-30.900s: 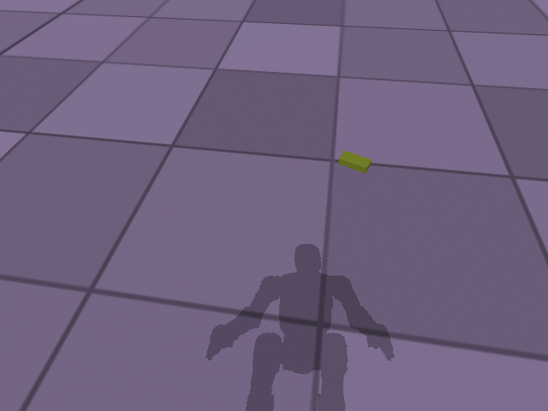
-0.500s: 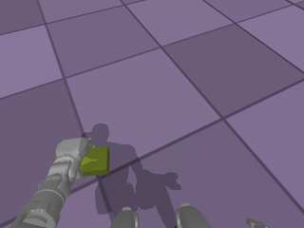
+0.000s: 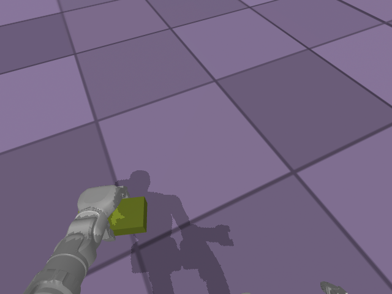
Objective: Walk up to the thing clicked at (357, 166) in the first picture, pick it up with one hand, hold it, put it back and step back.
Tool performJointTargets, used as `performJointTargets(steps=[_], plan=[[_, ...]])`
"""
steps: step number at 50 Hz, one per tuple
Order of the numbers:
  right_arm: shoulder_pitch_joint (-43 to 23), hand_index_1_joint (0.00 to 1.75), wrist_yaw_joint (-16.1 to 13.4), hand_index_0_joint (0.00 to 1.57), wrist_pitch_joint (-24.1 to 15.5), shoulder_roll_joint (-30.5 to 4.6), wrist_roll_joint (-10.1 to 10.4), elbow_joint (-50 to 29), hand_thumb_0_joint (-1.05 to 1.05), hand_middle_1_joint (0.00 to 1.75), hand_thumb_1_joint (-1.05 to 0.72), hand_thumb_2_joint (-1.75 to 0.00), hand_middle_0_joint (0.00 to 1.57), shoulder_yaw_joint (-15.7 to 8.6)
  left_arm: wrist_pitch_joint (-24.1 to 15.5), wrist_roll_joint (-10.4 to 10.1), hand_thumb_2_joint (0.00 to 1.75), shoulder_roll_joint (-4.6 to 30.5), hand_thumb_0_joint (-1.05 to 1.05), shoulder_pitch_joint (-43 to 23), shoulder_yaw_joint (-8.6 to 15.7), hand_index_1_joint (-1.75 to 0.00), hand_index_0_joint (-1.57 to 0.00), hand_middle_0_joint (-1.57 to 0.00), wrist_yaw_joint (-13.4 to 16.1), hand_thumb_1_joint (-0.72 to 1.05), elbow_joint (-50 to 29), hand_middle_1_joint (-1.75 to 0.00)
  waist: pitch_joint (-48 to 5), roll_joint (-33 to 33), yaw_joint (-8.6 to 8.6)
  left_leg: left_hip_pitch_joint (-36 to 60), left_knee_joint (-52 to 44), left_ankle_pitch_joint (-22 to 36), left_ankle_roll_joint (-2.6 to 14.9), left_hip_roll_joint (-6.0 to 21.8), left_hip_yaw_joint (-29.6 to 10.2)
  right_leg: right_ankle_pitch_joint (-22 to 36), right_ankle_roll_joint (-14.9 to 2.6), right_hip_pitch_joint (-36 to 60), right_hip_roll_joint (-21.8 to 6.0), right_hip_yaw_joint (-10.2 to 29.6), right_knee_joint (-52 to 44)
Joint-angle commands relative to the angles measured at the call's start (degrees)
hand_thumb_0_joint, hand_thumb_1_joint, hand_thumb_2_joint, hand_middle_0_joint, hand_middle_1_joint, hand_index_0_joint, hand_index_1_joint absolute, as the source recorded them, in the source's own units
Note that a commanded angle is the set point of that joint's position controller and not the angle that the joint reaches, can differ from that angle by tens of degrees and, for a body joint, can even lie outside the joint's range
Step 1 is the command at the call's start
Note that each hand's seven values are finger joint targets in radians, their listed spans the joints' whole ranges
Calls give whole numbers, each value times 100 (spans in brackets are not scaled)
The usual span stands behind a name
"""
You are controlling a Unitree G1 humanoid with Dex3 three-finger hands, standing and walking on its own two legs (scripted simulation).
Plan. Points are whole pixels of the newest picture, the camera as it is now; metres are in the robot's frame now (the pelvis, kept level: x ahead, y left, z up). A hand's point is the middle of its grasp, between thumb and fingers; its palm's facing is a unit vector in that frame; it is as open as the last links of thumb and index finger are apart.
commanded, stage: hold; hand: left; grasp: from above
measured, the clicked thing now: (112, 217) +0.33 +0.22 -0.10
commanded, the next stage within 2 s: crouch in 1.84 s
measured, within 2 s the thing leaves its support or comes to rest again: neither
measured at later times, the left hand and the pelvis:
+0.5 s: hand (100, 210) +0.32 +0.23 -0.03, palm faces -0.46 -0.04 -0.89, open 10.2 cm; pelvis +0.01 +0.00 +0.02, yaw -1 degrees
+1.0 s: hand (97, 218) +0.29 +0.22 -0.02, palm faces -0.45 -0.04 -0.89, open 10.3 cm; pelvis +0.00 +0.00 +0.03, yaw -1 degrees
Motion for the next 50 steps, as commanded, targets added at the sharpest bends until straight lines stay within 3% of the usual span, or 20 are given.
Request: performJointTargets(steps=[1,6,7,8,11,18,20,21,29,37,38,42,46,50], plan=[[46,30,-81,20,-120,-846,21,-568,0,30,-90,-90,20,-283,-14,85,69,1228,0,-1783,489,-60,-97,-96,181,60,-1085,-61,-1612,-50,-24,1238,-687,1704,14,-179,-40,1520,-124,945,157,-15,-779],[9,30,-65,20,-87,-868,40,-609,0,30,-89,-90,20,-305,-32,86,69,1304,0,-1729,545,-61,-95,-94,57,59,-1211,-62,-1617,88,43,1488,-846,1991,-20,-171,-37,1679,-148,1150,180,-32,-849],[22,30,-63,20,-82,-843,32,-607,0,30,-89,-90,20,-286,-25,77,68,1199,0,-1695,465,-60,-95,-93,15,58,-1251,-62,-1625,14,13,1521,-856,2126,-5,-156,-53,1799,-147,1160,190,-34,-848],[-38,30,-73,20,-64,-856,47,-638,0,30,-89,-90,20,-299,-26,67,69,1306,0,-1733,531,-61,-96,-94,-7,60,-1352,-63,-1636,53,75,1572,-893,2135,1,-172,-31,1862,-136,1234,180,-23,-902],[-94,30,-71,20,-41,-854,69,-704,0,30,-89,-90,20,-277,-14,32,70,1213,0,-1620,460,-63,-96,-94,-104,60,-1348,-65,-1423,-96,50,1545,-996,1969,26,-197,-3,1788,-122,1306,157,8,-1023],[-145,30,-78,20,1,-875,87,-819,0,30,-89,-90,20,-289,-50,-12,70,1319,0,-1549,536,-63,-95,-93,-307,60,-1667,-65,-1448,78,117,1821,-1183,2238,-4,-121,-40,1824,-167,1432,211,-51,-1085],[-190,30,-80,20,12,-855,95,-846,0,30,-89,-90,20,-272,-46,12,71,1212,0,-1568,423,-63,-95,-93,-362,58,-1679,-65,-1420,-15,111,1875,-1208,2293,25,-141,-18,1941,-155,1492,198,-36,-1132],[-209,30,-87,20,18,-872,99,-847,0,30,-89,-90,20,-280,-58,16,72,1355,0,-1652,508,-64,-94,-92,-364,58,-1819,-65,-1509,47,144,1950,-1215,2353,18,-149,-2,1996,-148,1574,190,-34,-1152],[-365,30,-105,20,32,-847,109,-926,0,30,-89,-90,20,-228,-40,-30,72,1300,0,-1411,486,-65,-97,-94,-467,62,-1743,-68,-1120,-51,175,1950,-1501,1952,24,-125,4,1621,-161,1623,190,-34,-1404],[-476,30,-124,20,55,-824,112,-986,0,30,-90,-90,20,-188,-120,-54,76,1293,0,-1554,442,-67,-97,-95,-529,61,-1979,-68,-1093,-4,165,2128,-1670,1910,31,-124,15,1580,-162,1723,167,-25,-1556],[-490,30,-126,20,56,-842,120,-989,0,30,-90,-90,20,-188,-128,-58,76,1375,0,-1522,541,-67,-97,-95,-508,62,-1998,-69,-1126,-4,212,2173,-1710,1865,27,-130,15,1529,-169,1774,166,-19,-1572],[-589,30,-136,20,51,-821,123,-990,0,30,-90,-90,20,-166,-121,-45,75,1374,0,-1469,539,-67,-97,-95,-497,62,-1991,-70,-1048,-12,232,2189,-1765,1721,41,-153,46,1408,-144,1829,144,0,-1687],[-640,30,-140,20,46,-808,123,-1000,0,30,-90,-90,20,-151,-104,-56,75,1266,0,-1395,448,-68,-98,-95,-524,63,-1954,-71,-913,-113,216,2193,-1851,1617,37,-127,14,1304,-145,1823,151,-19,-1745],[-711,30,-147,20,42,-806,126,-1019,0,30,-89,-90,20,-156,-127,-88,77,1365,0,-1443,538,-70,-96,-94,-593,62,-2238,-73,-1057,-19,266,2311,-1900,1597,40,-145,45,1284,-140,1933,131,5,-1817]])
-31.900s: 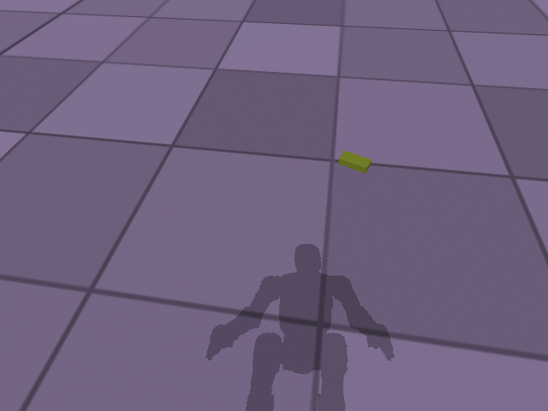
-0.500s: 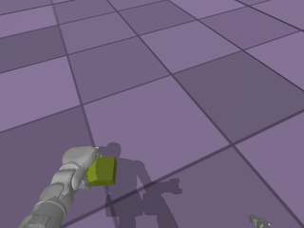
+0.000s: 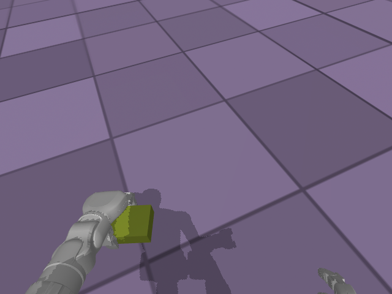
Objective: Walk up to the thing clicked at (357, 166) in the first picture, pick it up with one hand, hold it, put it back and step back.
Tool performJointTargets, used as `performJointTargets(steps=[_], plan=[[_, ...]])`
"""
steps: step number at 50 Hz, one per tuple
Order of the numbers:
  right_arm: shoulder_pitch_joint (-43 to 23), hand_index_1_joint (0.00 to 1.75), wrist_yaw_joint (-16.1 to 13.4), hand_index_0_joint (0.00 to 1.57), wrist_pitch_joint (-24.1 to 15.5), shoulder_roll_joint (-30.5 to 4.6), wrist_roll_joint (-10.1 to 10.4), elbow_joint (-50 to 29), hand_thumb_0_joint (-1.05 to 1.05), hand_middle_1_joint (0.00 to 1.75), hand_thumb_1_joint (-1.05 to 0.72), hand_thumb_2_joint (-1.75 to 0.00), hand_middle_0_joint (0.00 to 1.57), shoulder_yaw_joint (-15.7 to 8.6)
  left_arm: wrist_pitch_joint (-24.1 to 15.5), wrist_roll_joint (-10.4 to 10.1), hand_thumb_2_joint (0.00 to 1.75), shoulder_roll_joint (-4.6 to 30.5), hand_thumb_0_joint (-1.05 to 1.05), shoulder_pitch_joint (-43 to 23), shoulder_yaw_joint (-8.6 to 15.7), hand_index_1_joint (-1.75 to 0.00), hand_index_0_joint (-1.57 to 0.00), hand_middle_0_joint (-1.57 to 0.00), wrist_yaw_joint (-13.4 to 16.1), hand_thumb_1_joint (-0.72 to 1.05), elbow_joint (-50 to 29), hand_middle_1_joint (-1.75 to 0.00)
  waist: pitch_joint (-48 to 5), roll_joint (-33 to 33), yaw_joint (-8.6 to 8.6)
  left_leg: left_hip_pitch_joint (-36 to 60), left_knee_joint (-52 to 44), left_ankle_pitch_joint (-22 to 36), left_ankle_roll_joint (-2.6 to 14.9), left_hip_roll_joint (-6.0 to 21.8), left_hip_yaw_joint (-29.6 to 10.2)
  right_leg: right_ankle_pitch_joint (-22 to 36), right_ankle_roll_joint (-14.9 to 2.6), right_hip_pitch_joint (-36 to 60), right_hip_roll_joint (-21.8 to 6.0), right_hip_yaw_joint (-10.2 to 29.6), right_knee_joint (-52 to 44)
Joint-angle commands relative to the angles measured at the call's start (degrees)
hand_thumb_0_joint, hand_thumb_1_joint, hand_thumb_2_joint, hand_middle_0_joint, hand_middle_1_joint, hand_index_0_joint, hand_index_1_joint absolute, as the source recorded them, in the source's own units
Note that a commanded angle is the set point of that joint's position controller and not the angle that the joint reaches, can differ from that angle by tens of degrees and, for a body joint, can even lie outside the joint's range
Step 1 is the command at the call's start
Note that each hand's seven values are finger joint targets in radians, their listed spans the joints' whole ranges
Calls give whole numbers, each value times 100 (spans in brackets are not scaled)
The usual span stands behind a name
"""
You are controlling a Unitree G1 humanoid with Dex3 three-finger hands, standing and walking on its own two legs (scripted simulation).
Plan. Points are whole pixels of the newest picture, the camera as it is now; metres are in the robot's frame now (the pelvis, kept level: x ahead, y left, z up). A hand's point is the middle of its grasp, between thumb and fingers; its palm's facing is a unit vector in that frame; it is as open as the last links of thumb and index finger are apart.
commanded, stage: hold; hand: left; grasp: from above
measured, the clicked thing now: (118, 224) +0.30 +0.22 -0.07
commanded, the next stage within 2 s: crouch in 0.84 s
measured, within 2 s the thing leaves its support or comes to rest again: neither
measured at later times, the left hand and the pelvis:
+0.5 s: hand (113, 225) +0.28 +0.22 -0.03, palm faces -0.45 -0.05 -0.89, open 10.3 cm; pelvis +0.00 +0.00 +0.00, yaw +0 degrees
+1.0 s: hand (113, 223) +0.29 +0.22 -0.04, palm faces -0.46 -0.05 -0.89, open 10.3 cm; pelvis +0.01 +0.00 +0.01, yaw +0 degrees
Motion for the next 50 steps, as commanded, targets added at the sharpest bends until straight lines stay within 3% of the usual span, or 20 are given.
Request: performJointTargets(steps=[1,7,11,14,16,18,20,22,25,28,29,32,35,37,40,46,47,48,50], plan=[[-485,30,-80,20,-226,-757,6,-760,0,30,-89,-90,20,-225,7,-32,75,1164,0,-1730,623,-69,-96,-94,204,62,-1110,-72,-1220,-170,2,662,-505,978,24,-82,-86,693,-148,408,187,-123,-516],[-588,30,-96,20,-228,-745,12,-810,0,30,-90,-90,20,-211,-12,-47,77,1279,0,-1899,732,-70,-95,-93,170,60,-1406,-72,-1269,-32,34,802,-593,896,12,-78,-94,600,-156,431,179,-111,-592],[-639,30,-101,20,-237,-726,9,-795,0,30,-90,-90,20,-185,9,-74,77,1160,0,-1837,626,-71,-97,-94,144,61,-1262,-73,-1115,-180,-6,780,-605,932,29,-96,-84,640,-135,423,166,-114,-643],[-660,30,-111,20,-228,-717,17,-813,0,30,-90,-90,20,-174,-14,-60,77,1295,0,-1901,716,-71,-97,-94,121,62,-1496,-73,-1265,-146,38,869,-609,923,51,-127,-41,641,-119,500,137,-81,-701],[-671,30,-108,20,-221,-694,22,-824,0,30,-90,-90,20,-162,0,-54,77,1097,0,-1870,529,-71,-97,-94,74,62,-1542,-74,-1223,-121,-8,912,-618,1034,46,-129,-29,764,-123,473,138,-83,-686],[-683,30,-113,20,-214,-698,34,-815,0,30,-89,-90,20,-165,16,-49,75,1220,0,-1656,697,-70,-97,-94,69,62,-1420,-73,-1170,-213,69,863,-653,970,42,-116,-51,661,-130,540,154,-112,-708],[-694,30,-117,20,-195,-685,39,-818,0,30,-90,-90,20,-165,15,-33,75,1113,0,-1679,565,-69,-96,-93,33,61,-1455,-72,-1233,-214,18,935,-636,1165,51,-126,-34,889,-123,549,144,-101,-678],[-634,30,-126,20,-184,-697,38,-775,0,30,-90,-90,20,-167,10,-27,75,1235,0,-1761,701,-69,-95,-92,66,60,-1351,-72,-1217,-142,24,938,-626,1242,38,-113,-24,947,-135,549,156,-103,-656],[-677,30,-113,20,-174,-689,34,-808,0,30,-90,-90,20,-159,-8,-35,78,1090,0,-1765,577,-72,-98,-95,108,63,-1303,-74,-1049,-196,9,859,-686,1065,30,-105,-62,769,-152,478,164,-125,-683],[-676,30,-101,20,-159,-692,18,-815,0,30,-89,-90,20,-182,-16,-8,78,1132,0,-1614,668,-70,-95,-93,166,59,-1284,-72,-1141,-151,41,894,-679,1072,17,-111,-77,744,-157,517,154,-132,-682],[-678,30,-101,20,-162,-678,20,-808,0,30,-89,-90,20,-194,-42,16,79,1139,0,-1828,616,-70,-96,-94,157,60,-1534,-72,-1285,-65,26,974,-648,1177,26,-127,-42,866,-152,555,143,-110,-673],[-582,30,-116,20,-150,-695,28,-734,0,30,-89,-90,20,-209,-43,33,77,1329,0,-2069,758,-69,-96,-94,210,60,-1553,-71,-1480,-8,11,1076,-582,1440,39,-137,-17,1171,-131,628,135,-92,-639],[-542,30,-110,20,-148,-698,27,-726,0,30,-90,-90,20,-206,-17,10,76,1146,0,-1956,639,-69,-97,-95,254,61,-1311,-72,-1356,-99,-14,1049,-627,1435,29,-111,-25,1146,-152,606,161,-131,-643],[-566,30,-107,20,-137,-714,31,-737,0,30,-89,-90,20,-221,29,3,77,1161,0,-1727,686,-70,-98,-95,268,62,-1086,-73,-1254,-206,28,966,-641,1374,32,-113,-42,1071,-146,630,153,-146,-683],[-644,30,-95,20,-123,-694,30,-791,0,30,-89,-90,20,-217,25,-16,80,1068,0,-1657,537,-71,-99,-97,169,63,-1206,-72,-1171,-159,38,948,-686,1308,25,-121,-51,1011,-150,622,140,-145,-712],[-644,30,-101,20,-108,-693,40,-856,0,30,-90,-90,20,-200,-28,6,80,1231,0,-1785,687,-70,-100,-98,122,64,-1287,-71,-1113,-163,70,897,-700,1148,34,-140,-50,846,-149,627,125,-120,-769],[-651,30,-100,20,-106,-697,35,-846,0,30,-92,-91,20,-198,-17,-9,72,1198,0,-1636,703,-70,-104,-100,130,70,-1197,-74,-1079,-250,68,877,-689,1135,44,-147,-44,832,-137,631,117,-122,-784],[-611,30,-92,20,-104,-697,28,-848,0,30,-88,-90,20,-217,-44,-18,73,1064,0,-1783,573,-66,-96,-92,135,62,-1427,-69,-1215,-155,2,971,-665,1204,40,-142,-34,941,-139,613,117,-104,-749],[-554,30,-98,20,-96,-708,32,-810,0,30,-89,-90,20,-226,-35,50,75,1072,0,-1689,600,-65,-100,-99,201,63,-1216,-65,-1195,-224,-26,968,-642,1347,36,-126,-49,1067,-146,588,139,-134,-690]])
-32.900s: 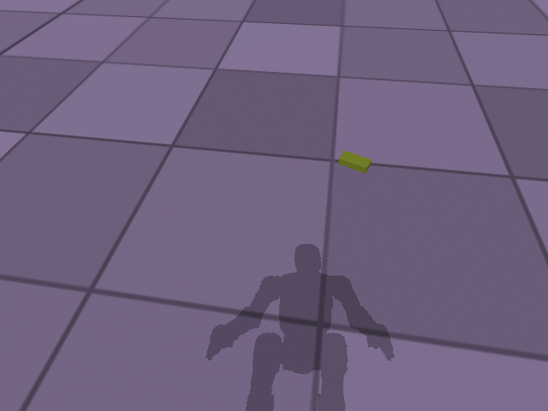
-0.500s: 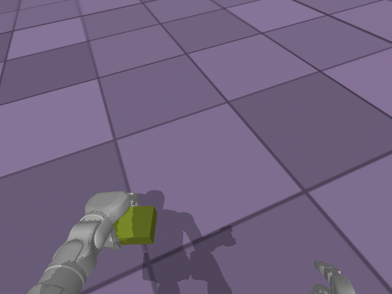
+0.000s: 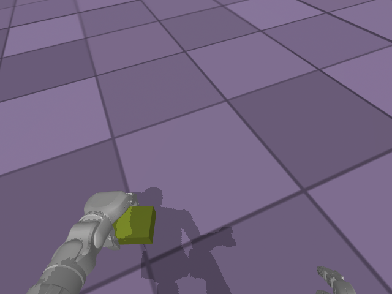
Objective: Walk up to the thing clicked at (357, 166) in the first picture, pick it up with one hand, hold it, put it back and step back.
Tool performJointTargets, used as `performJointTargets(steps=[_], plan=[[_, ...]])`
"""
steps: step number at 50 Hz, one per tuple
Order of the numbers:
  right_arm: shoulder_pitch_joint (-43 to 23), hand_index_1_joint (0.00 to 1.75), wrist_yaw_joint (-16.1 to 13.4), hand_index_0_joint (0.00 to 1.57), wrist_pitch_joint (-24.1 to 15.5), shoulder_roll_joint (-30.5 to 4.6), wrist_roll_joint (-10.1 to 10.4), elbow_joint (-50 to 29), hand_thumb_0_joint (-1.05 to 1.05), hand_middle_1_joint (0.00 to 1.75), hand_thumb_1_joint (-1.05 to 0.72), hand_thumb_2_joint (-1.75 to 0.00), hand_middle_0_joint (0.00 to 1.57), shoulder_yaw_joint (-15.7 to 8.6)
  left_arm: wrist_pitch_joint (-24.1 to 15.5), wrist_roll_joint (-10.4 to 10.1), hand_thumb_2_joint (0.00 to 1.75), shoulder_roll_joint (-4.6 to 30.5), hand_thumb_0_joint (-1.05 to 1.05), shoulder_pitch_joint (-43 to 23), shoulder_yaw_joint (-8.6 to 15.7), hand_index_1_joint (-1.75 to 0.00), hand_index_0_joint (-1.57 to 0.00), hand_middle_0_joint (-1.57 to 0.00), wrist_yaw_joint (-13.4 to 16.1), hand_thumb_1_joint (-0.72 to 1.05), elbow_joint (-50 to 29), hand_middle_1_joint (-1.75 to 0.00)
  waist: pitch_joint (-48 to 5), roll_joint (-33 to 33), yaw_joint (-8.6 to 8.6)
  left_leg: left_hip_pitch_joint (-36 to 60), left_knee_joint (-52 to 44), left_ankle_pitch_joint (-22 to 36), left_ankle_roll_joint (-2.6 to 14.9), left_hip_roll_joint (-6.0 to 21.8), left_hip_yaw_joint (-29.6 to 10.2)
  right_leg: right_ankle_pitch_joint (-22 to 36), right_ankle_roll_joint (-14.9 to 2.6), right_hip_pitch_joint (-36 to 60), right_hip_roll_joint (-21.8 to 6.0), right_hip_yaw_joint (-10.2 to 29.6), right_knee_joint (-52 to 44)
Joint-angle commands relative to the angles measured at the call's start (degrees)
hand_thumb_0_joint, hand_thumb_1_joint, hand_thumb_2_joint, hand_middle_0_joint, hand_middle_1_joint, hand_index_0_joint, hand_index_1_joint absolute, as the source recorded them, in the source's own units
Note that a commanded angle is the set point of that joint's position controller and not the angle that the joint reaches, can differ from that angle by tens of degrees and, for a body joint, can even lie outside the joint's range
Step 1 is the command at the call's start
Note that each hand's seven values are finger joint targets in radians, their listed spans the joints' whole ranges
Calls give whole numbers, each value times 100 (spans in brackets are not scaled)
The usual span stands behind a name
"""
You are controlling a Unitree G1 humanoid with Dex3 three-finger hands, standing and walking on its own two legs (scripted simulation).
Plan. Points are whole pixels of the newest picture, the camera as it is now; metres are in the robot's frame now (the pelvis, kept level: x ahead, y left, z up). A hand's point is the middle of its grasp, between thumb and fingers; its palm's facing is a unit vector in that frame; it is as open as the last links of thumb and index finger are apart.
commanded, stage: crouch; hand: left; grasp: from above
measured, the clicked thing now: (119, 225) +0.30 +0.22 -0.07
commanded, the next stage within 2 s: lower in 1.92 s
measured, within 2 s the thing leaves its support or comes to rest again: neither
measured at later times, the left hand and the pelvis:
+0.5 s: hand (133, 234) +0.33 +0.22 -0.20, palm faces -0.42 +0.05 -0.91, open 10.2 cm; pelvis -0.03 +0.00 -0.10, yaw +1 degrees
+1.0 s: hand (153, 248) +0.37 +0.22 -0.44, palm faces -0.46 +0.01 -0.89, open 10.2 cm; pelvis -0.07 +0.00 -0.29, yaw +0 degrees
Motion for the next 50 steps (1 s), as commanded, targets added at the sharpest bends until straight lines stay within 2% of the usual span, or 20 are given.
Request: performJointTargets(steps=[1,6,8,12,15,16,19,22,24,27,28,36,37,39,40,41,44,47,49,50], plan=[[-471,30,-67,20,-214,-716,2,-748,0,30,-89,-90,20,-231,-11,74,78,1053,0,-1700,620,-64,-100,-100,374,64,-911,-65,-1293,-280,-13,576,-225,1260,45,-116,-35,994,-127,244,149,-131,-322],[-312,30,-12,20,-178,-734,-73,-597,0,30,-89,-90,20,-282,-108,267,76,902,0,-1950,581,-62,-102,-101,863,63,-429,-62,-1163,-297,-137,240,10,1097,8,-101,-57,843,-142,-200,155,-163,-115],[-262,30,28,20,-168,-733,-118,-550,0,30,-89,-90,20,-292,-101,399,73,733,0,-1858,499,-60,-103,-102,1102,65,121,-60,-1039,-449,-205,-41,191,854,17,-121,-60,636,-133,-417,134,-170,4],[52,30,123,20,-208,-820,-204,-293,0,30,-89,-90,20,-387,-128,600,70,649,0,-2681,388,-58,-102,-101,1533,63,646,-58,-1522,-241,-391,-462,953,935,-37,-78,-89,720,-152,-1211,150,-191,722],[282,30,184,20,-264,-853,-289,-201,0,30,-89,-90,20,-461,-193,810,68,647,0,-3041,439,-58,-99,-97,1844,59,1224,-59,-1854,-247,-492,-1286,1845,736,-34,-66,-121,532,-187,-2083,158,-203,1530],[360,30,206,20,-293,-836,-328,-194,0,30,-89,-90,20,-476,-226,884,65,525,0,-3236,385,-57,-97,-96,1932,57,1306,-58,-2038,-147,-531,-1556,2146,697,-29,-70,-119,506,-204,-2395,155,-208,1812],[481,30,253,20,-359,-877,-392,-222,0,30,-89,-90,20,-525,-241,1031,64,605,0,-3536,540,-59,-97,-95,2239,58,1768,-62,-2572,66,-491,-2402,2922,480,-34,-83,-124,290,-233,-3120,178,-226,2598],[575,30,240,20,-418,-942,-461,-198,0,30,-89,-90,20,-554,-172,1104,66,749,0,-3876,669,-59,-100,-98,2463,62,2192,-61,-2900,149,-542,-3127,3479,147,-29,-87,-218,-21,-259,-3818,202,-296,3247],[662,30,223,20,-449,-963,-489,-175,0,30,-89,-90,20,-579,-134,1107,68,937,0,-4109,780,-59,-105,-103,2522,68,2328,-61,-3312,212,-532,-3597,3908,-3,2,-92,-242,-138,-267,-4194,189,-312,3668],[733,30,197,20,-510,-968,-538,-172,0,30,-89,-90,20,-565,-96,1062,70,885,0,-4373,770,-60,-107,-105,2516,70,2416,-62,-3655,293,-690,-4309,4448,-313,19,-87,-311,-362,-286,-4801,175,-339,4265],[782,30,185,20,-523,-1024,-547,-181,0,30,-89,-90,20,-590,-80,1061,71,1060,0,-4496,870,-60,-106,-104,2520,68,2376,-61,-3905,260,-637,-4416,4598,-441,24,-94,-329,-479,-292,-4907,176,-352,4426],[856,30,188,20,-644,-1052,-667,-116,0,30,-89,-90,20,-539,-70,988,76,1305,0,-4991,1038,-64,-101,-100,2394,62,2754,-65,-4071,288,-943,-5907,5524,-1688,50,-124,-440,-1513,-302,-6225,118,-425,5417],[866,30,213,20,-670,-1043,-682,-117,0,30,-90,-90,20,-520,-82,964,75,1215,0,-4910,1005,-64,-103,-101,2364,65,2894,-66,-4077,249,-973,-5991,5643,-1706,48,-121,-485,-1546,-304,-6414,105,-464,5569],[861,30,229,20,-695,-1107,-693,-90,0,30,-90,-90,20,-501,-171,1058,78,1611,0,-5106,1169,-63,-104,-104,2366,66,2818,-63,-4276,407,-944,-6068,5860,-1764,29,-121,-562,-1649,-326,-6807,93,-499,5863],[867,30,247,20,-709,-1080,-703,-101,0,30,-89,-90,20,-485,-219,1063,77,1621,0,-5232,1167,-62,-105,-104,2372,67,2813,-62,-4334,395,-1001,-6217,6003,-1837,45,-138,-533,-1707,-327,-6866,110,-506,5942],[897,30,270,20,-734,-1095,-730,-55,0,30,-89,-90,20,-466,-262,1075,78,1445,0,-5244,1116,-62,-105,-104,2374,68,2883,-63,-4269,386,-1100,-6325,6129,-1852,42,-132,-588,-1711,-317,-7133,83,-527,6076],[933,30,341,20,-807,-1065,-779,-12,0,30,-90,-90,20,-385,-389,1158,80,1902,0,-5600,1320,-64,-104,-103,2507,65,2830,-65,-4650,433,-1120,-6745,6621,-1864,109,-177,-402,-1696,-292,-7159,111,-481,6280],[990,30,449,20,-867,-1090,-857,99,0,30,-90,-90,20,-343,-439,1240,82,1773,0,-5604,1319,-65,-106,-105,2620,68,2990,-66,-4830,745,-1157,-6644,6913,-1535,71,-153,-445,-1484,-303,-7609,77,-545,6622],[1057,30,499,20,-886,-1115,-894,185,0,30,-90,-90,20,-342,-467,1292,81,1779,0,-5866,1330,-64,-105,-104,2677,66,2977,-64,-5004,981,-1221,-6493,7126,-1229,55,-132,-473,-1270,-315,-7850,77,-579,6840],[1087,30,537,20,-906,-1165,-918,218,0,30,-90,-90,20,-339,-468,1349,81,1918,0,-5897,1393,-65,-106,-105,2705,67,3051,-65,-5051,1088,-1239,-6459,7221,-1075,30,-113,-507,-1173,-312,-7941,64,-610,6991]])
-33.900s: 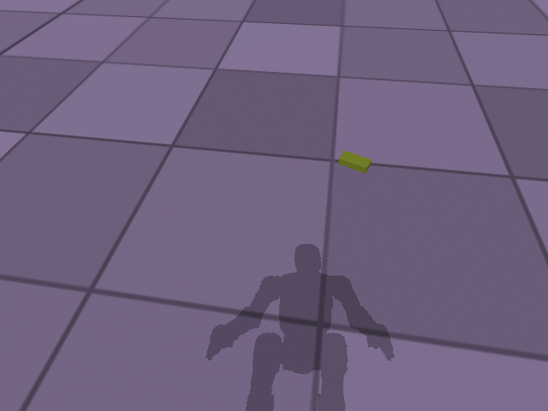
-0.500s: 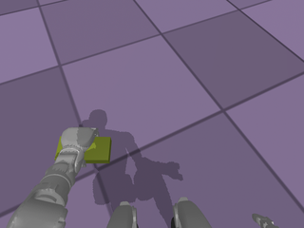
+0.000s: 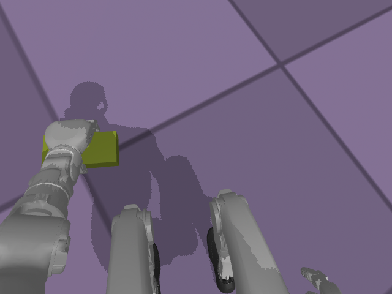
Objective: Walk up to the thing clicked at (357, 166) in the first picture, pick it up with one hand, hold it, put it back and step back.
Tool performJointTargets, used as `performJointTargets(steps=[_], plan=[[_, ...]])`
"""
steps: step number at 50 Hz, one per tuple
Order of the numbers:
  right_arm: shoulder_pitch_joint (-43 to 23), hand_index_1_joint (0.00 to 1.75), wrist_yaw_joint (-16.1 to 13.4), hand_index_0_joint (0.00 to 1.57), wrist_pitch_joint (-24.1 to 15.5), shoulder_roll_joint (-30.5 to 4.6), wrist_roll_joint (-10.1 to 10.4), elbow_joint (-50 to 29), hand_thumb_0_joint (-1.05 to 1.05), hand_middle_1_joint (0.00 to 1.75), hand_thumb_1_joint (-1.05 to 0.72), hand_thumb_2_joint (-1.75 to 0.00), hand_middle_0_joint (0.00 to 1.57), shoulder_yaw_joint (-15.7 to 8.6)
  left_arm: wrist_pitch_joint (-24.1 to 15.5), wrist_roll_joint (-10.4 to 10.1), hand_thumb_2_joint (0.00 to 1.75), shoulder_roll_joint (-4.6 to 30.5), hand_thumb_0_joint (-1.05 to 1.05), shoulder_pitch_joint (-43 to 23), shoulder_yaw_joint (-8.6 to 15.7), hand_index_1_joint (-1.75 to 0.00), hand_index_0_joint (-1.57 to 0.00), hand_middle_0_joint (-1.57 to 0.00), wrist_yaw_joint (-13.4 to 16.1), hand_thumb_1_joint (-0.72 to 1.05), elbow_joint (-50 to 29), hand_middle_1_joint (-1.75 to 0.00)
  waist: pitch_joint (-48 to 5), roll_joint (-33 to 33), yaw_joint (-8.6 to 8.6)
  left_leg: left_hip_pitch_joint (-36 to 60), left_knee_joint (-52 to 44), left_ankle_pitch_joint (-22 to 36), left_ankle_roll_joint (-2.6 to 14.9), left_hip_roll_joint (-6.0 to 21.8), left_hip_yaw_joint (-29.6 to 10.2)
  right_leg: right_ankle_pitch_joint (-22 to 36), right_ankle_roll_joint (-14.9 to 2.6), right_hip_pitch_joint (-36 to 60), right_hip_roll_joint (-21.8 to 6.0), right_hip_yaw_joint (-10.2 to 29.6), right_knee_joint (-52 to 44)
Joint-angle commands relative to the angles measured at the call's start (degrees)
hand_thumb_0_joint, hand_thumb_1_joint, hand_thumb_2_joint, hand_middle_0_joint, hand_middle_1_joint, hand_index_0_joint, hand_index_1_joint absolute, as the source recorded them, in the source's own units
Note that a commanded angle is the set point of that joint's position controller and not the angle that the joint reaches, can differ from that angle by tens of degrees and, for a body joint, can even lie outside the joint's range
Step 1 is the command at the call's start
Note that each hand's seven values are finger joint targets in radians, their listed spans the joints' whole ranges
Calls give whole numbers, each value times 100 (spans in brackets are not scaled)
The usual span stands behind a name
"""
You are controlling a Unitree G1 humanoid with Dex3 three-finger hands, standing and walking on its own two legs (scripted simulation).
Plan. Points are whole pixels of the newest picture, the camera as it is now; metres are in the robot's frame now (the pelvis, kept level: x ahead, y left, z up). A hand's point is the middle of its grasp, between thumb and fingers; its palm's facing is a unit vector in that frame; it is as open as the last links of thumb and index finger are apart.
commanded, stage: crouch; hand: left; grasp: from above
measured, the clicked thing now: (82, 151) +0.45 +0.22 -0.18
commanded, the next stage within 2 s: lower in 0.92 s
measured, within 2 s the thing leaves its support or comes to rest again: neither
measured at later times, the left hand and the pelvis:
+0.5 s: hand (92, 150) +0.47 +0.22 -0.26, palm faces -0.46 -0.01 -0.89, open 10.2 cm; pelvis +0.00 -0.01 -0.09, yaw -2 degrees
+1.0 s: hand (96, 150) +0.49 +0.22 -0.31, palm faces -0.46 +0.00 -0.89, open 10.2 cm; pelvis -0.01 +0.00 -0.13, yaw -5 degrees
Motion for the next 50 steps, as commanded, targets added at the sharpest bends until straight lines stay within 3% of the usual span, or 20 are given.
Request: performJointTargets(steps=[1,2,3,5,9,14,15,17,23,28,31,34,37,38,41,44,45,46,50], plan=[[1041,30,28,20,-154,-1309,-73,-138,0,30,-90,-90,20,-417,16,107,81,1449,0,-2385,370,-64,-106,-105,426,68,-759,-65,-3985,1147,-133,3094,-902,1403,-19,-75,-139,1225,-352,1226,46,-243,-804],[1043,30,73,20,-168,-1287,-100,-130,0,30,-90,-90,20,-407,12,100,82,1292,0,-2446,310,-65,-106,-105,432,68,-770,-66,-3929,1248,-200,3044,-818,1483,-26,-70,-128,1292,-348,1143,37,-258,-734],[1077,30,91,20,-166,-1352,-126,-96,0,30,-90,-90,20,-422,-5,112,81,1320,0,-2594,326,-64,-106,-106,443,67,-751,-64,-3929,1243,-256,3031,-754,1510,-34,-53,-167,1298,-345,1025,40,-288,-654],[1047,30,137,20,-162,-1336,-132,-96,0,30,-90,-90,20,-413,2,150,79,1591,0,-2591,448,-62,-104,-104,466,66,-642,-62,-3931,1302,-183,2899,-570,1506,-20,-57,-118,1321,-349,962,62,-296,-508],[1075,30,252,20,-166,-1322,-193,-116,0,30,-91,-90,20,-381,7,141,80,1487,0,-2662,426,-63,-106,-106,438,68,-425,-63,-3694,1284,-322,2472,-279,1393,7,-67,-39,1343,-325,935,68,-312,-333],[972,30,296,20,-150,-1351,-200,-138,0,30,-90,-90,20,-349,-41,139,77,1798,0,-2838,509,-60,-105,-105,420,66,-221,-61,-3581,1198,-350,1858,64,1009,71,-80,73,1174,-307,855,138,-302,-123],[986,30,310,20,-154,-1326,-210,-150,0,30,-90,-90,20,-331,-54,106,75,1719,0,-2827,494,-60,-104,-104,417,66,-234,-61,-3581,1093,-395,1756,110,984,82,-89,62,1176,-296,883,136,-314,-75],[976,30,326,20,-143,-1336,-218,-141,0,30,-90,-90,20,-315,-89,136,73,1945,0,-2792,572,-60,-104,-103,421,65,-161,-60,-3570,1096,-346,1651,233,988,103,-87,108,1204,-285,921,166,-304,-21],[1101,30,406,20,-104,-1373,-266,-78,0,30,-91,-90,20,-255,-201,227,76,1966,0,-2929,581,-60,-105,-104,416,67,-115,-61,-3654,1315,-433,1566,550,1321,71,-60,62,1461,-296,740,193,-362,353],[1170,30,454,20,-83,-1449,-310,-46,0,30,-91,-90,20,-177,-262,296,71,2303,0,-3092,740,-59,-103,-101,478,64,0,-60,-3460,1243,-447,1270,660,1002,81,-55,18,1174,-303,558,221,-474,512],[1179,30,478,20,-113,-1510,-337,-54,0,30,-91,-90,20,-110,-267,290,71,2229,0,-3025,678,-60,-101,-100,509,63,252,-62,-3316,1266,-546,1115,772,852,92,-62,25,1080,-289,472,215,-499,572],[1135,30,469,20,-100,-1528,-325,-32,0,30,-91,-90,20,-63,-269,319,70,2432,0,-3215,690,-59,-101,-100,533,62,234,-60,-3459,1352,-501,1091,877,868,98,-52,17,1109,-302,417,254,-529,693],[1104,30,472,20,-113,-1573,-335,-1,0,30,-91,-90,20,-34,-255,338,70,2390,0,-3242,651,-57,-102,-102,566,63,287,-57,-3302,1516,-496,1148,867,810,48,-25,-68,1015,-341,63,256,-606,850],[1136,30,479,20,-109,-1600,-348,-11,0,30,-90,-90,20,-10,-265,367,73,2436,0,-3342,650,-59,-102,-101,563,63,325,-59,-3309,1525,-610,1067,946,783,63,-28,-56,1018,-330,104,276,-618,846],[1157,30,493,20,-135,-1636,-365,17,0,30,-91,-90,20,20,-269,352,72,2527,0,-3359,696,-59,-101,-101,584,62,324,-59,-3140,1480,-606,873,1015,716,75,-30,-60,983,-323,31,263,-641,927],[1174,30,523,20,-147,-1663,-372,-14,0,30,-91,-90,20,83,-246,368,70,2444,0,-3170,635,-58,-102,-102,559,64,489,-58,-3148,1523,-610,854,1067,860,66,-31,-58,1120,-309,100,265,-662,989],[1231,30,527,20,-150,-1694,-380,-3,0,30,-91,-90,20,81,-257,369,71,2572,0,-3306,700,-59,-103,-102,555,64,262,-59,-3161,1527,-673,936,1098,886,62,-26,-88,1151,-304,71,250,-683,1019],[1184,30,527,20,-139,-1684,-357,-11,0,30,-91,-90,20,88,-226,343,71,2457,0,-3186,607,-58,-103,-102,538,64,462,-58,-3197,1590,-613,945,1091,896,50,-23,-79,1147,-320,67,278,-685,1036],[1220,30,545,20,-148,-1728,-377,-3,0,30,-91,-90,20,110,-197,323,76,2643,0,-3279,703,-61,-105,-105,545,67,347,-61,-3140,1596,-644,883,1225,974,61,-16,-69,1246,-305,47,264,-687,1116]])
